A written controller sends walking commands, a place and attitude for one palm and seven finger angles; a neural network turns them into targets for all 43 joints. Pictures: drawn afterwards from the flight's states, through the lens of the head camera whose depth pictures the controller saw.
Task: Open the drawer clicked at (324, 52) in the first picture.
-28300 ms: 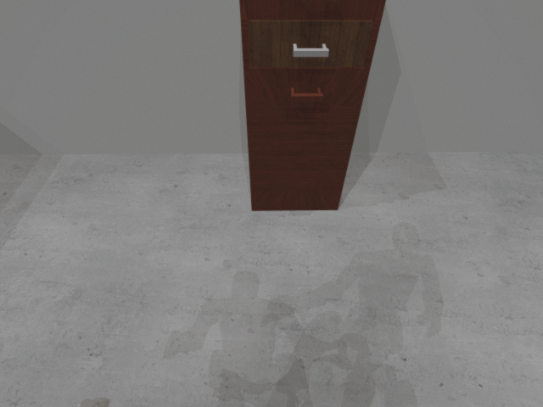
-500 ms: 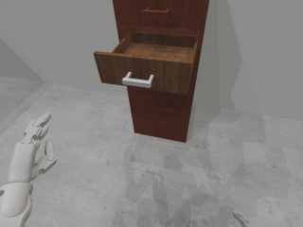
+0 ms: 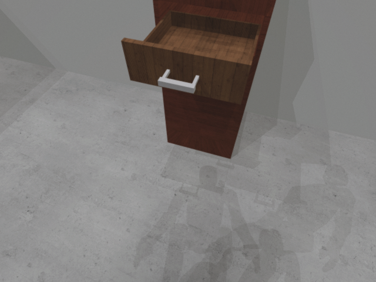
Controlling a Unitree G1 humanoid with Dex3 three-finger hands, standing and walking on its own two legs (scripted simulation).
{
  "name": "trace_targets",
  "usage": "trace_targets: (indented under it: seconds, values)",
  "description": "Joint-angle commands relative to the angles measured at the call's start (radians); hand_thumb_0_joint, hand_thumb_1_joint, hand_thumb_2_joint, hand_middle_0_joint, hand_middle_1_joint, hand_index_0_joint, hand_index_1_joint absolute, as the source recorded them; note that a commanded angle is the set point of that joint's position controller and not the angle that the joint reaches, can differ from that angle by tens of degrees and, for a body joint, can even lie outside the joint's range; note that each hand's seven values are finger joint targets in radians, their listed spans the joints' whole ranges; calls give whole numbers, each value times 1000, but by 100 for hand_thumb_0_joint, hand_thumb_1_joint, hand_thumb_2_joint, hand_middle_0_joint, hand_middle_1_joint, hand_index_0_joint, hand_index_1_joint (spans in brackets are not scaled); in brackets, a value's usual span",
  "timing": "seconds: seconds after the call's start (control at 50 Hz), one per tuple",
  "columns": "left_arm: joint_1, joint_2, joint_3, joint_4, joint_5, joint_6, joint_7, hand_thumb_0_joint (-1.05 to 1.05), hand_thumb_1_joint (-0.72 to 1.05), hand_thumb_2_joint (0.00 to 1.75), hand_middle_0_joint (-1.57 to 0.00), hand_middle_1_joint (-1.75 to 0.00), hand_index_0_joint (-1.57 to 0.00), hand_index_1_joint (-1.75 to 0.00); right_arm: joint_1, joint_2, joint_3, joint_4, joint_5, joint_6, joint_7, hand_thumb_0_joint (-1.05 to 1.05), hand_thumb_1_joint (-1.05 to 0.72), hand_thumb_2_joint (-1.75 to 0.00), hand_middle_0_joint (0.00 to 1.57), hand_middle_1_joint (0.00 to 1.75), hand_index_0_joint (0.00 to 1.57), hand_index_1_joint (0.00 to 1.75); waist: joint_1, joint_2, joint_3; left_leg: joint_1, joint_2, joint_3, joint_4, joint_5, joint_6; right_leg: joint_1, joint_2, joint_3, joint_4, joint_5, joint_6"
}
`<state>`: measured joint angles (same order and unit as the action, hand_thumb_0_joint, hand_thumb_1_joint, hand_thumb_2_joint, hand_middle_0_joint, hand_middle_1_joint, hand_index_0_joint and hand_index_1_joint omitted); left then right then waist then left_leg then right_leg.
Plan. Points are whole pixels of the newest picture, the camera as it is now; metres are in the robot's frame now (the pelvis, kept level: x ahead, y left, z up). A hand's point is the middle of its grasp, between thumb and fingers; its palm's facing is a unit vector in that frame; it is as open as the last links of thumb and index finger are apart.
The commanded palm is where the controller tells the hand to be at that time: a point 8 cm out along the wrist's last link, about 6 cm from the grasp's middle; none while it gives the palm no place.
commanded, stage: let the arm hang, fingers relaxed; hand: left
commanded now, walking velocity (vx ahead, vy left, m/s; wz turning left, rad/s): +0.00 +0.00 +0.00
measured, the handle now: (179, 80) +0.64 +0.08 +0.04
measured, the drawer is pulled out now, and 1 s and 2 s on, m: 0.30 0.30 0.30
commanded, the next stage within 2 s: look to check the result in 0.50 s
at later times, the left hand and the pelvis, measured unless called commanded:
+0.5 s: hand (92, 264) +0.16 +0.24 -0.14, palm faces -0.05 -0.93 -0.35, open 7.4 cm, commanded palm none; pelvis +0.03 +0.00 +0.01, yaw -1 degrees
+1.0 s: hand out of the picture +0.12 +0.25 -0.15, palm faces -0.06 -0.94 -0.35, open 7.4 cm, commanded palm none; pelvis +0.05 +0.00 +0.01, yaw -2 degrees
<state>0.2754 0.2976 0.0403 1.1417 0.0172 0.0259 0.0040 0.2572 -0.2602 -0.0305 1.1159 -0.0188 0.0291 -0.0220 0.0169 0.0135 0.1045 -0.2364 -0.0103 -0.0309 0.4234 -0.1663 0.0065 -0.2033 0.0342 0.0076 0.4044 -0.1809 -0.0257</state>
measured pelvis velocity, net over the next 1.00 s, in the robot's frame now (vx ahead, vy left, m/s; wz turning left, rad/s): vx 0.05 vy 0.00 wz -0.03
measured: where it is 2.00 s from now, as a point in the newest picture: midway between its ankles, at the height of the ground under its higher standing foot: outside the picture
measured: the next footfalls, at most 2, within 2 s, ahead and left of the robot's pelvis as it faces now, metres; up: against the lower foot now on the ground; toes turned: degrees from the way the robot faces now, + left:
none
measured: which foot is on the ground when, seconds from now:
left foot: down 0.00-1.00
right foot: down 0.00-1.00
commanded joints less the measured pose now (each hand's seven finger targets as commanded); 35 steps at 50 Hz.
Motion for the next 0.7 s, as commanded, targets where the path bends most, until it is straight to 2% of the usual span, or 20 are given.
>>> trace_targets:
  seconds: [0.0, 0.1, 0.16, 0.24, 0.28, 0.4, 0.46, 0.62, 0.64, 0.68]
  values:
    - [-79, 183, 24, -61, -4, -38, 10, 0, 90, 90, -20, -30, -20, -30, -42, -196, -34, -58, 2, -39, -8, 0, -90, -90, 20, 30, 20, 30, -20, 7, -70, 35, 111, -117, -127, -129, 42, -6, -109, 125, -104, -131, -49]
    - [-129, 211, 21, -59, -4, -45, 12, 0, 90, 90, -20, -30, -20, -30, -90, -213, -28, -51, 4, -45, -3, 0, -90, -90, 20, 30, 20, 30, -23, -7, -83, 72, 111, -102, -120, 2, 36, 19, -128, 124, -103, -15, -40]
    - [-171, 225, 17, -68, -5, -49, 12, 0, 90, 90, -20, -30, -20, -30, -118, -234, -25, -49, 4, -45, 2, 0, -90, -90, 20, 30, 20, 30, -27, -36, -74, 79, 110, -99, -127, 16, 30, 23, -131, 131, -120, -7, -33]
    - [-207, 240, 17, -82, -3, -54, 11, 0, 90, 90, -20, -30, -20, -30, -157, -249, -25, -55, 2, -48, 8, 0, -90, -90, 20, 30, 20, 30, -27, -12, -96, 96, 112, -93, -129, 61, 25, 48, -135, 136, -117, 51, -26]
    - [-217, 246, 18, -90, -2, -58, 12, 0, 90, 90, -20, -30, -20, -30, -171, -255, -25, -59, 3, -50, 9, 0, -90, -90, 20, 30, 20, 30, -25, -28, -109, 112, 116, -91, -127, 89, 27, 57, -136, 137, -119, 81, -25]
    - [-247, 251, 18, -104, -2, -60, 12, 0, 90, 90, -20, -30, -20, -30, -194, -267, -22, -63, 3, -55, 9, 0, -90, -90, 20, 30, 20, 30, -29, -19, -132, 135, 119, -84, -127, 163, 22, 90, -142, 131, -110, 170, -21]
    - [-251, 249, 17, -108, -3, -59, 10, 0, 90, 90, -20, -30, -20, -30, -202, -273, -20, -63, 3, -55, 8, 0, -90, -90, 20, 30, 20, 30, -28, -9, -128, 140, 119, -82, -138, 153, 19, 89, -141, 132, -118, 153, -19]
    - [-239, 250, 14, -101, -5, -59, 14, 0, 90, 90, -20, -30, -20, -30, -188, -277, -16, -56, 5, -54, 3, 0, -90, -90, 20, 30, 20, 30, -30, 1, -169, 187, 126, -74, -131, 224, 16, 121, -141, 127, -114, 215, -22]
    - [-236, 252, 14, -97, -6, -59, 14, 0, 90, 90, -20, -30, -20, -30, -184, -276, -16, -55, 6, -53, 2, 0, -90, -90, 20, 30, 20, 30, -30, -15, -173, 192, 126, -74, -133, 223, 16, 125, -142, 123, -116, 217, -21]
    - [-226, 253, 14, -96, -6, -58, 14, 0, 90, 90, -20, -30, -20, -30, -187, -277, -17, -55, 9, -52, 1, 0, -90, -90, 20, 30, 20, 30, -28, -15, -154, 196, 125, -69, -133, 208, 17, 109, -140, 126, -127, 205, -22]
